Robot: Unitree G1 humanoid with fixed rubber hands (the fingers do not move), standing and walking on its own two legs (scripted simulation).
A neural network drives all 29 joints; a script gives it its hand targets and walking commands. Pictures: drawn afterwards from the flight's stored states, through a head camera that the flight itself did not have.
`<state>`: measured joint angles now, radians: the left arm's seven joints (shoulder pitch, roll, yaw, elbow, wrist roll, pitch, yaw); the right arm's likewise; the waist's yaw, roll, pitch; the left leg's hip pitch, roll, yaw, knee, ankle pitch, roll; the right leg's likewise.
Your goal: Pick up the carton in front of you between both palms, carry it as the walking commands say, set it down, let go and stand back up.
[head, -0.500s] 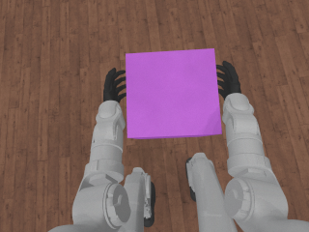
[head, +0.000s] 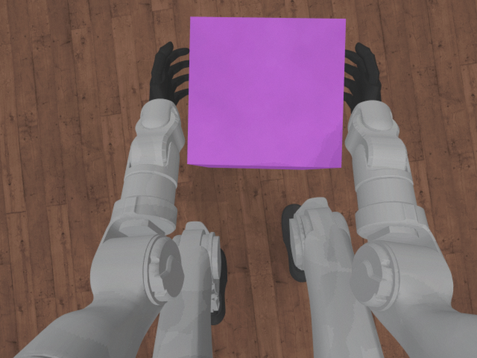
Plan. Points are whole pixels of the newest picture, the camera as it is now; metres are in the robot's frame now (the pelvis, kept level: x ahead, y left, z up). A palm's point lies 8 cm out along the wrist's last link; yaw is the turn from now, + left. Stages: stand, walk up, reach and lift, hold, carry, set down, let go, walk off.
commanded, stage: set down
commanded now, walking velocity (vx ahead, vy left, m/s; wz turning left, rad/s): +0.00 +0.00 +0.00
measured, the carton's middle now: (260, 111) +0.48 -0.07 -0.19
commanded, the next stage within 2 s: none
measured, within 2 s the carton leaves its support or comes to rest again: rests again in 1.38 s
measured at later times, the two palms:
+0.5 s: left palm (200, 107) +0.52 +0.04 -0.24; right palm (357, 104) +0.47 -0.26 -0.23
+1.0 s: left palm (197, 115) +0.51 +0.05 -0.27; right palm (350, 105) +0.47 -0.25 -0.25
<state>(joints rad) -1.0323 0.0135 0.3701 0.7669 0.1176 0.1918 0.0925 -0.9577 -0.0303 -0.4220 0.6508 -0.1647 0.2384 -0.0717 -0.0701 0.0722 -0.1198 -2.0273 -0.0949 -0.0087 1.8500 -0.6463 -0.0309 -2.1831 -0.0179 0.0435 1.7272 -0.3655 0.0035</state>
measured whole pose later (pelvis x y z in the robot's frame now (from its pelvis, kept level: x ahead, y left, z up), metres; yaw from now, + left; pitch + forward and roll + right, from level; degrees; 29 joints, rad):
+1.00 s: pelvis -0.02 +0.01 -0.10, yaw +0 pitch +43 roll +0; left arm -1.35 0.13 0.19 1.01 0.08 0.16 0.13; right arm -1.33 -0.29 -0.41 1.08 -0.02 0.14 0.00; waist -0.14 0.02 0.17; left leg -2.29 -0.14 -0.01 2.18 -0.65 -0.02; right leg -2.41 -0.04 0.05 2.01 -0.35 0.03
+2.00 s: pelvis -0.02 +0.01 -0.09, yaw -1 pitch +38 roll +0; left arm -1.31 0.31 0.02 0.88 -0.11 0.12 0.12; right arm -1.23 -0.35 -0.28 0.98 0.22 0.00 -0.07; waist -0.11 0.02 0.28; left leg -2.17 -0.11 -0.03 2.17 -0.68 -0.04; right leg -2.31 -0.02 0.02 1.99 -0.35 0.01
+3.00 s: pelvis +0.03 -0.01 +0.16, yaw -2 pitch +44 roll +2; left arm -0.94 0.21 0.22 0.83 0.06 0.14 0.03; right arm -0.79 -0.20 -0.36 0.71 -0.01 0.11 0.03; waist -0.10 0.04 -0.14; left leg -1.52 -0.06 -0.05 1.22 -0.47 -0.03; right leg -1.65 0.00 0.03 1.12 -0.25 0.00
